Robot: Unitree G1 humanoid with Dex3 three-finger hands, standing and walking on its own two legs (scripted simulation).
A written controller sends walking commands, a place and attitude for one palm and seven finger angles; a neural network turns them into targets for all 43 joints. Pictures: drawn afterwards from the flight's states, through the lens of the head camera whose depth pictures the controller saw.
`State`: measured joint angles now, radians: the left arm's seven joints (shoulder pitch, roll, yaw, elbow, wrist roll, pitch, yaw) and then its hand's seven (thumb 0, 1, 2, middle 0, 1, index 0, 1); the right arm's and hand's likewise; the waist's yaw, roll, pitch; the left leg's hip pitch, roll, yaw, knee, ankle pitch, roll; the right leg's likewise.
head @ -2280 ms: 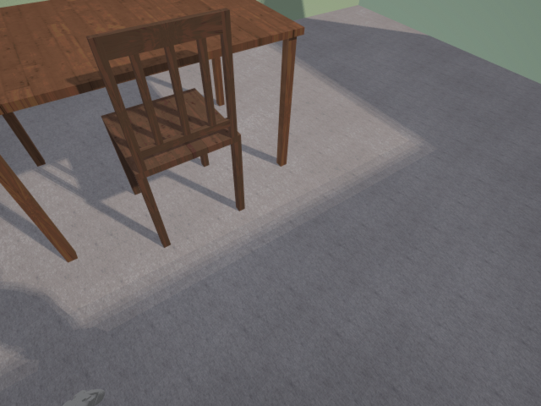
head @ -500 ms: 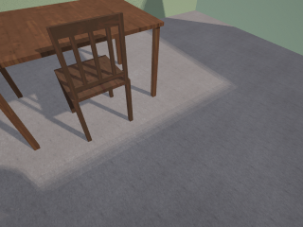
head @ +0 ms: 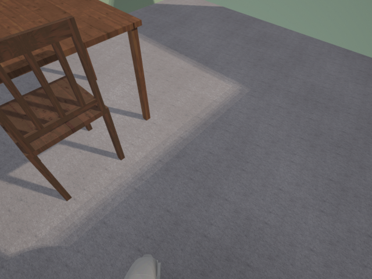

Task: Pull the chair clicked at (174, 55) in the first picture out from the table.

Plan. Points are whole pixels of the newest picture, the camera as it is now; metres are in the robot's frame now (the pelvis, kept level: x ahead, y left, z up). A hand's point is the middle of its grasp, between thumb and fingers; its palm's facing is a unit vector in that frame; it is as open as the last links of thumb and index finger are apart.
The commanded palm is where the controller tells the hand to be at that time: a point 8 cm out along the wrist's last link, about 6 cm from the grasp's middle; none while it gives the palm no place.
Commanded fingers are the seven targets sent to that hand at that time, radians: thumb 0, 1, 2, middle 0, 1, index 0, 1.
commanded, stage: walk to a spot facing it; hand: left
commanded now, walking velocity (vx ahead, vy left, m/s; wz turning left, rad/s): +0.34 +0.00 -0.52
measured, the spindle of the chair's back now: (46, 88) +0.74 +0.62 -0.09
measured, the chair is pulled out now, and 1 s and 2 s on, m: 0.00 0.00 0.00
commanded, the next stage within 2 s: turn to face it in 1.34 s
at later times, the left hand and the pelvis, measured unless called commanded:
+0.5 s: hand (121, 196) +0.35 +0.23 -0.16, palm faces -0.29 -0.94 -0.20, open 7.4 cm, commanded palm none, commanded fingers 0.00 0.90 0.90 -0.20 -0.30 -0.20 -0.30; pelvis +0.19 +0.06 +0.00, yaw -19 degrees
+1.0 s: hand (175, 158) +0.51 +0.08 -0.17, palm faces -0.50 -0.84 -0.23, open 7.2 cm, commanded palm none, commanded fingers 0.00 0.90 0.90 -0.20 -0.30 -0.20 -0.30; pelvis +0.35 -0.05 +0.00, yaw -32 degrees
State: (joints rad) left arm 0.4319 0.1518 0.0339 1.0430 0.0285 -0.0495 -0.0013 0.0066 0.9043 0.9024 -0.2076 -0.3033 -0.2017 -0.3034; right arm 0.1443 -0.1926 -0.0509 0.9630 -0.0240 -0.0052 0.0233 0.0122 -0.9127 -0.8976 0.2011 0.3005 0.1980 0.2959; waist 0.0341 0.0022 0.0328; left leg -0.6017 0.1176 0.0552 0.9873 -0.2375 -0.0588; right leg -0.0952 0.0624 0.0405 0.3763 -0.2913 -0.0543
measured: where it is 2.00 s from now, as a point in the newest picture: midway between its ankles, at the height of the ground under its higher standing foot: (223, 216)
